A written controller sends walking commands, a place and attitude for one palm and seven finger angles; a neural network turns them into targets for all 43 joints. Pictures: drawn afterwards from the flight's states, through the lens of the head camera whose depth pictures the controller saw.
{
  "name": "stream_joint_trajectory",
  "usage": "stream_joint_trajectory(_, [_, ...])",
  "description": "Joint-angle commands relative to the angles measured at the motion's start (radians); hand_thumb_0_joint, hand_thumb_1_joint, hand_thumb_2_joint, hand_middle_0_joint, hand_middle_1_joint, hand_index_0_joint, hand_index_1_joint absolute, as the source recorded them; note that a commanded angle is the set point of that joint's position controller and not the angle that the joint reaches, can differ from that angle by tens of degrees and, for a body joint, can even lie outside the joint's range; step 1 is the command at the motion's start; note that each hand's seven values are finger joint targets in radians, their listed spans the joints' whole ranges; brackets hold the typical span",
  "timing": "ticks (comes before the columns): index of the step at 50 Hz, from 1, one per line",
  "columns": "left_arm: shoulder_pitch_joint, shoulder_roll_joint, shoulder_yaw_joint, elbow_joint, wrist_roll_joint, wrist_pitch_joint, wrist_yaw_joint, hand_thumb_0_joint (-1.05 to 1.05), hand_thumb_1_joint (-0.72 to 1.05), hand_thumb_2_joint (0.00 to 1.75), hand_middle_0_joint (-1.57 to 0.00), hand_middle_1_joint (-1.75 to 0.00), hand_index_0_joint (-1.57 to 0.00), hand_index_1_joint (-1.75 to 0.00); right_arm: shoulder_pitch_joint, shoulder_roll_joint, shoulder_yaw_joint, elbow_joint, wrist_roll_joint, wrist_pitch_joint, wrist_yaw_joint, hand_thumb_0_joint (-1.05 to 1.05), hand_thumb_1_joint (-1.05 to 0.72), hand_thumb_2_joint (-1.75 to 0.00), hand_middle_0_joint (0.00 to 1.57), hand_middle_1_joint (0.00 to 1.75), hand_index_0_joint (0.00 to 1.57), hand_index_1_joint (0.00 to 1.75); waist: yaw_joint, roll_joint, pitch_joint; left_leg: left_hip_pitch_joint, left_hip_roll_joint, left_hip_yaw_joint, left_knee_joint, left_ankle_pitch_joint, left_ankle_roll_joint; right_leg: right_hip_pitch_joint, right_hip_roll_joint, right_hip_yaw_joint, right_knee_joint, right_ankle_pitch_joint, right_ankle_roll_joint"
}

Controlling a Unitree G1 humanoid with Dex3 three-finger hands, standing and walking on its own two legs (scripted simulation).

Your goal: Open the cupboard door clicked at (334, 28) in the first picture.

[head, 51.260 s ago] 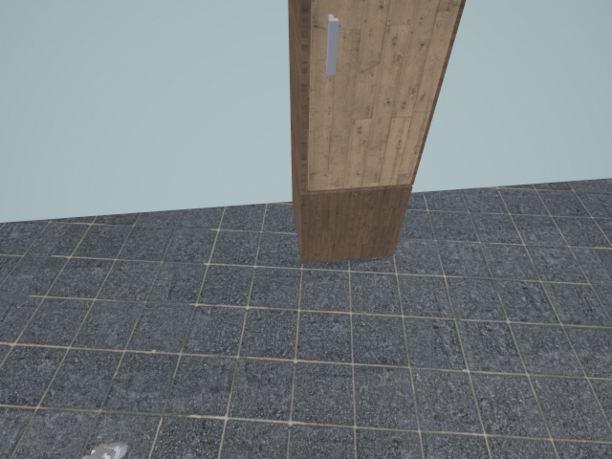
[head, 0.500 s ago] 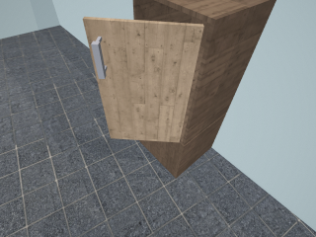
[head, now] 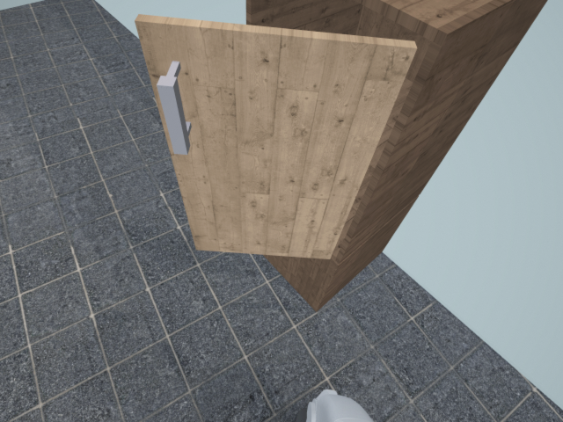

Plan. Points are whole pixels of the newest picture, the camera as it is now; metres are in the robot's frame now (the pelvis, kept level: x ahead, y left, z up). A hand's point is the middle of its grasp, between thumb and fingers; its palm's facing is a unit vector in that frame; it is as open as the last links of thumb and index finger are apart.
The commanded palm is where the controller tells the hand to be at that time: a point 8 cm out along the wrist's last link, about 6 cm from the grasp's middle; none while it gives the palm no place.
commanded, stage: come to a stop and stand still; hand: left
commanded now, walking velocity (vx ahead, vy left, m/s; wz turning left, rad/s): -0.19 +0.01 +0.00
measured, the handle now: (178, 109) +0.51 +0.18 +0.14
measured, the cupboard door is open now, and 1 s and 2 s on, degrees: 46 46 46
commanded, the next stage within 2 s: look again from close up in 0.84 s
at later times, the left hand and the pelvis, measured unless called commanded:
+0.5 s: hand out of the picture +0.06 +0.21 -0.19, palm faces +0.04 -0.98 -0.22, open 7.3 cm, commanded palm none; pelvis +0.02 +0.03 -0.02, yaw -2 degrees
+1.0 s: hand out of the picture +0.04 +0.22 -0.16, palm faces -0.03 -0.97 -0.24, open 7.4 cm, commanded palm none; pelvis +0.02 +0.04 +0.00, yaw -2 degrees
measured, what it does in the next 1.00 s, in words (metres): steps on the spot: right foot, then left foot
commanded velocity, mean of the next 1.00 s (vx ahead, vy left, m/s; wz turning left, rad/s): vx -0.05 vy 0.01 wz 0.00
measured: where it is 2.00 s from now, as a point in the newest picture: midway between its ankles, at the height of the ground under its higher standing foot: outside the picture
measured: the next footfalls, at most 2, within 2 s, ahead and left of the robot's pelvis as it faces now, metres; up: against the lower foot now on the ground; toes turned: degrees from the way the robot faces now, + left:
right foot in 0.08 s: +0.11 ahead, -0.08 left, +0.00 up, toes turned +0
left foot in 0.42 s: +0.04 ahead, +0.12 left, +0.00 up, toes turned -1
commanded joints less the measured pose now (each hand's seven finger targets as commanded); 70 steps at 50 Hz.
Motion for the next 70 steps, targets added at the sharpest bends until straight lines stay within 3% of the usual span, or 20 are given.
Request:
stream_joint_trajectory(1, [0.120,0.050,0.017,-0.033,0.003,-0.007,0.008,0.00,0.90,0.90,-0.20,-0.30,-0.20,-0.30,0.055,-0.234,-0.082,-0.051,0.005,0.016,-0.015,0.00,-0.90,-0.90,0.20,0.30,0.20,0.30,0.054,0.166,-0.057,0.012,0.254,-0.108,0.175,1.277,-0.015,0.138,0.022,-0.021,-0.131,0.052,-0.024])
stream_joint_trajectory(2, [0.147,0.065,0.021,-0.034,0.004,-0.011,0.011,0.00,0.90,0.90,-0.20,-0.30,-0.20,-0.30,0.056,-0.226,-0.084,-0.059,0.007,0.019,-0.012,0.00,-0.90,-0.90,0.20,0.30,0.20,0.30,0.068,0.140,-0.061,-0.035,0.242,-0.121,0.235,1.193,-0.023,0.209,0.006,-0.002,-0.201,0.124,-0.032])
stream_joint_trajectory(3, [0.194,0.090,0.028,-0.026,0.006,-0.019,0.016,0.00,0.90,0.90,-0.20,-0.30,-0.20,-0.30,0.058,-0.211,-0.085,-0.068,0.012,0.024,-0.009,0.00,-0.90,-0.90,0.20,0.30,0.20,0.30,0.089,0.058,-0.107,-0.102,0.196,-0.108,0.375,1.005,-0.045,0.316,-0.063,0.058,-0.259,0.405,-0.062])
stream_joint_trajectory(4, [0.252,0.144,0.041,-0.007,0.009,-0.031,0.025,0.00,0.90,0.90,-0.20,-0.30,-0.20,-0.30,0.085,-0.181,-0.088,-0.073,0.020,0.023,-0.002,0.00,-0.90,-0.90,0.20,0.30,0.20,0.30,0.092,-0.095,-0.222,-0.276,0.070,-0.046,0.635,0.490,-0.070,0.506,-0.271,0.283,-0.202,0.986,-0.165])
stream_joint_trajectory(5, [0.298,0.154,0.043,0.008,-0.004,-0.034,0.026,0.00,0.90,0.90,-0.20,-0.30,-0.20,-0.30,0.046,-0.174,-0.091,-0.094,0.029,0.024,0.004,0.00,-0.90,-0.90,0.20,0.30,0.20,0.30,0.106,-0.130,-0.294,-0.353,-0.055,-0.045,0.860,-0.283,-0.080,0.543,-0.445,0.394,-0.256,1.265,-0.295])
stream_joint_trajectory(6, [0.235,0.145,0.033,-0.010,-0.006,-0.035,0.031,0.00,0.90,0.90,-0.20,-0.30,-0.20,-0.30,0.010,-0.163,-0.088,-0.104,0.023,0.033,0.003,0.00,-0.90,-0.90,0.20,0.30,0.20,0.30,0.070,-0.094,-0.230,-0.369,-0.018,-0.153,0.881,-0.293,-0.059,0.443,-0.435,0.350,-0.293,1.120,-0.299])
stream_joint_trajectory(8, [0.097,0.102,0.026,-0.054,-0.004,-0.020,0.035,0.00,0.90,0.90,-0.20,-0.30,-0.20,-0.30,-0.048,-0.134,-0.083,-0.104,0.014,0.061,0.012,0.00,-0.90,-0.90,0.20,0.30,0.20,0.30,0.030,-0.068,-0.137,-0.387,0.040,-0.148,0.889,-0.245,-0.071,0.252,-0.372,0.302,-0.346,0.803,-0.276])
stream_joint_trajectory(10, [0.068,0.091,0.020,-0.071,0.002,-0.022,0.033,0.00,0.90,0.90,-0.20,-0.30,-0.20,-0.30,-0.065,-0.132,-0.081,-0.107,0.008,0.073,0.022,0.00,-0.90,-0.90,0.20,0.30,0.20,0.30,0.007,-0.075,-0.120,-0.368,0.037,-0.110,0.773,-0.195,-0.090,0.195,-0.303,0.219,-0.360,0.741,-0.220])
stream_joint_trajectory(16, [0.110,0.151,0.043,-0.085,0.009,-0.015,0.019,0.00,0.90,0.90,-0.20,-0.30,-0.20,-0.30,-0.123,-0.154,-0.079,-0.142,0.005,0.062,0.032,0.00,-0.90,-0.90,0.20,0.30,0.20,0.30,0.031,-0.091,-0.195,-0.319,0.026,-0.032,0.423,-0.091,-0.109,0.262,-0.265,0.264,-0.324,0.543,-0.198])
stream_joint_trajectory(19, [0.083,0.147,0.041,-0.093,0.000,-0.004,0.010,0.00,0.90,0.90,-0.20,-0.30,-0.20,-0.30,-0.079,-0.166,-0.079,-0.135,0.008,0.049,0.033,0.00,-0.90,-0.90,0.20,0.30,0.20,0.30,-0.006,-0.112,-0.184,-0.141,0.021,-0.020,0.145,0.113,-0.100,0.167,-0.212,0.236,-0.292,0.295,-0.114])
stream_joint_trajectory(20, [0.126,0.170,0.029,-0.090,-0.003,-0.015,0.050,0.00,0.90,0.90,-0.20,-0.30,-0.20,-0.30,-0.138,-0.301,-0.110,-0.208,0.019,0.046,0.032,0.00,-0.90,-0.90,0.20,0.30,0.20,0.30,-0.012,0.216,-0.399,-0.115,0.078,0.026,0.133,0.104,-0.112,0.347,-0.221,0.269,-0.233,0.414,-0.080])
stream_joint_trajectory(21, [0.113,0.169,0.018,-0.131,-0.006,0.001,0.046,0.00,0.90,0.90,-0.20,-0.30,-0.20,-0.30,-0.183,-0.242,-0.102,-0.264,0.007,0.040,0.034,0.00,-0.90,-0.90,0.20,0.30,0.20,0.30,-0.001,0.239,-0.339,-0.156,0.100,-0.040,0.086,0.096,-0.087,0.279,-0.163,0.211,-0.168,0.170,-0.056])
stream_joint_trajectory(22, [0.101,0.111,0.007,-0.132,-0.006,0.010,0.036,0.00,0.90,0.90,-0.20,-0.30,-0.20,-0.30,-0.220,-0.273,-0.095,-0.290,-0.007,0.036,0.036,0.00,-0.90,-0.90,0.20,0.30,0.20,0.30,0.019,0.335,-0.260,-0.201,0.191,-0.134,0.035,0.128,-0.042,0.194,-0.080,0.118,-0.139,-0.049,-0.025])
stream_joint_trajectory(23, [0.108,0.091,0.007,-0.133,0.000,0.010,0.029,0.00,0.90,0.90,-0.20,-0.30,-0.20,-0.30,-0.234,-0.309,-0.096,-0.311,-0.015,0.046,0.033,0.00,-0.90,-0.90,0.20,0.30,0.20,0.30,0.027,0.291,-0.160,-0.296,0.262,-0.187,0.027,0.150,0.002,0.157,-0.033,0.061,-0.137,-0.099,-0.006])
stream_joint_trajectory(24, [0.099,0.100,0.004,-0.135,0.013,0.027,0.020,0.00,0.90,0.90,-0.20,-0.30,-0.20,-0.30,-0.266,-0.311,-0.098,-0.334,-0.011,0.051,0.036,0.00,-0.90,-0.90,0.20,0.30,0.20,0.30,0.033,0.318,-0.056,-0.399,0.257,-0.232,-0.050,0.040,0.017,0.144,-0.017,0.044,-0.087,-0.143,0.000])
stream_joint_trajectory(26, [0.142,0.087,-0.005,-0.116,0.018,0.033,0.007,0.00,0.90,0.90,-0.20,-0.30,-0.20,-0.30,-0.297,-0.312,-0.090,-0.358,-0.008,0.053,0.042,0.00,-0.90,-0.90,0.20,0.30,0.20,0.30,0.056,0.158,0.083,-0.578,0.251,-0.241,-0.118,-0.196,0.027,0.168,-0.015,0.058,-0.056,-0.110,0.002])
stream_joint_trajectory(28, [0.179,0.080,-0.011,-0.103,0.015,0.018,0.002,0.00,0.90,0.90,-0.20,-0.30,-0.20,-0.30,-0.282,-0.301,-0.080,-0.356,-0.009,0.047,0.047,0.00,-0.90,-0.90,0.20,0.30,0.20,0.30,0.064,0.058,0.077,-0.551,0.193,-0.191,-0.094,-0.199,0.006,0.195,-0.020,0.085,-0.132,-0.052,0.003])
stream_joint_trajectory(36, [0.173,0.117,-0.010,-0.113,0.007,-0.010,0.001,0.00,0.90,0.90,-0.20,-0.30,-0.20,-0.30,-0.162,-0.296,-0.073,-0.316,-0.009,0.036,0.052,0.00,-0.90,-0.90,0.20,0.30,0.20,0.30,0.019,-0.056,-0.042,-0.338,0.105,-0.148,-0.023,-0.180,-0.012,0.102,-0.059,0.230,-0.323,-0.248,-0.014])
stream_joint_trajectory(56, [0.133,0.118,-0.030,0.008,-0.014,-0.042,0.005,0.00,0.90,0.90,-0.20,-0.30,-0.20,-0.30,-0.089,-0.274,-0.033,-0.122,0.001,-0.006,0.038,0.00,-0.90,-0.90,0.20,0.30,0.20,0.30,0.023,0.049,-0.094,-0.233,0.128,-0.117,-0.052,0.148,-0.038,0.275,-0.091,0.231,-0.342,0.085,-0.023])
stream_joint_trajectory(70, [0.102,0.117,-0.029,0.027,-0.014,-0.045,0.011,0.00,0.90,0.90,-0.20,-0.30,-0.20,-0.30,-0.104,-0.265,-0.032,-0.079,0.001,-0.003,0.029,0.00,-0.90,-0.90,0.20,0.30,0.20,0.30,0.018,0.010,-0.098,-0.164,0.135,-0.094,-0.031,0.256,-0.053,0.316,-0.095,0.225,-0.342,0.265,-0.024])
